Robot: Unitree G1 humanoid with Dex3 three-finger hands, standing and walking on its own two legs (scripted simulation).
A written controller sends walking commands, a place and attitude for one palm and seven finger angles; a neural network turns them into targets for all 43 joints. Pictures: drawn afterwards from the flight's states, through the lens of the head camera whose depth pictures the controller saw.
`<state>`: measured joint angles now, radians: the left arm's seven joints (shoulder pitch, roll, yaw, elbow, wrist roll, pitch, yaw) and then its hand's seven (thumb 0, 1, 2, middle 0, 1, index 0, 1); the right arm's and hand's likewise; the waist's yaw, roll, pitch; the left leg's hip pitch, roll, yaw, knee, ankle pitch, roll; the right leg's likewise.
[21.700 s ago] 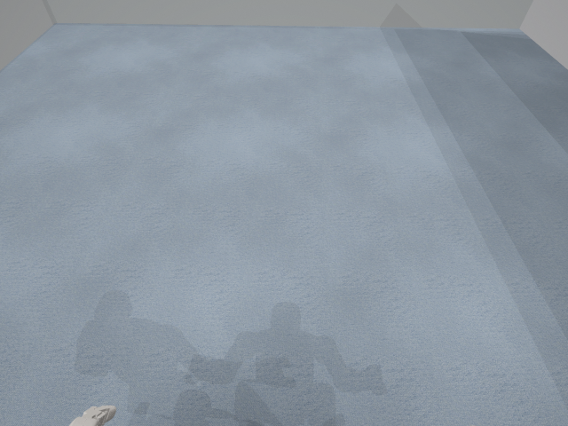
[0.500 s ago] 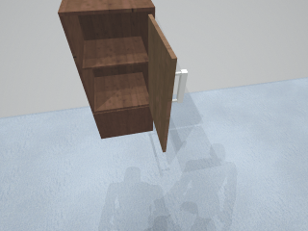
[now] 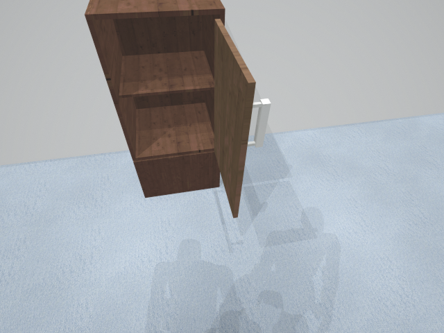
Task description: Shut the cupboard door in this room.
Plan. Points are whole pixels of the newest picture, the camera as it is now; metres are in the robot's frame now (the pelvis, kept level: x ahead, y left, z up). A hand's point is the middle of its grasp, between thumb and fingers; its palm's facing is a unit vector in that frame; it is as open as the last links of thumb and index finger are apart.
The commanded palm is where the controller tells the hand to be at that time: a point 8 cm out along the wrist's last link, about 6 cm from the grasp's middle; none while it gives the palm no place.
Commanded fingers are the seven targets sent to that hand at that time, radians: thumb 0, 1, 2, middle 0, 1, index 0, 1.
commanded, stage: stand and wait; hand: left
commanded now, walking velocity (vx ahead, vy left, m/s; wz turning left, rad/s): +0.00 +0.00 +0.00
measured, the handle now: (254, 125) +0.66 -0.05 -0.02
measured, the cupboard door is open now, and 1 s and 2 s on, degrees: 91 91 91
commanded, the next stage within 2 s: turn or walk to find it in 0.32 s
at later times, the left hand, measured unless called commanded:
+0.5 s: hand out of the picture -0.02 +0.16 -0.18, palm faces +0.07 -0.98 -0.18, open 7.3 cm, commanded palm none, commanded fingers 0.00 0.90 0.90 -0.20 -0.30 -0.20 -0.30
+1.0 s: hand out of the picture -0.03 +0.17 -0.18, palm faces +0.13 -0.97 -0.19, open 7.3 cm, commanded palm none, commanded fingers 0.00 0.90 0.90 -0.20 -0.30 -0.20 -0.30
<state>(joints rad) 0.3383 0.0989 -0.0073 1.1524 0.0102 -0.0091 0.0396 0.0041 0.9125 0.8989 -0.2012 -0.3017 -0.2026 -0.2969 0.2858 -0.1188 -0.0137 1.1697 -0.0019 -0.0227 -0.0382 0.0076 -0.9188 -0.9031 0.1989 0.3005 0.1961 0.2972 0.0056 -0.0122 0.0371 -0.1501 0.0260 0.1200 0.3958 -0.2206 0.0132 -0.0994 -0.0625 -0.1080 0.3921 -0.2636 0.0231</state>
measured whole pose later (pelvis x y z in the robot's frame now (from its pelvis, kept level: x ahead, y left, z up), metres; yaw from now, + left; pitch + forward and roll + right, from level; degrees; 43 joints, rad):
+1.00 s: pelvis -0.02 -0.01 -0.01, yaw +5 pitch -1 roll +0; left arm 0.25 0.17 0.01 1.11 0.02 0.00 0.02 0.00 0.91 0.90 -0.20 -0.30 -0.20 -0.30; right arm 0.18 -0.18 -0.02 1.09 -0.01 0.00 -0.02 0.00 -0.92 -0.90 0.20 0.30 0.20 0.30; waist 0.02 0.00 0.04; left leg -0.25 0.01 0.02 0.48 -0.22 0.01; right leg -0.14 -0.08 -0.20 0.46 -0.29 0.01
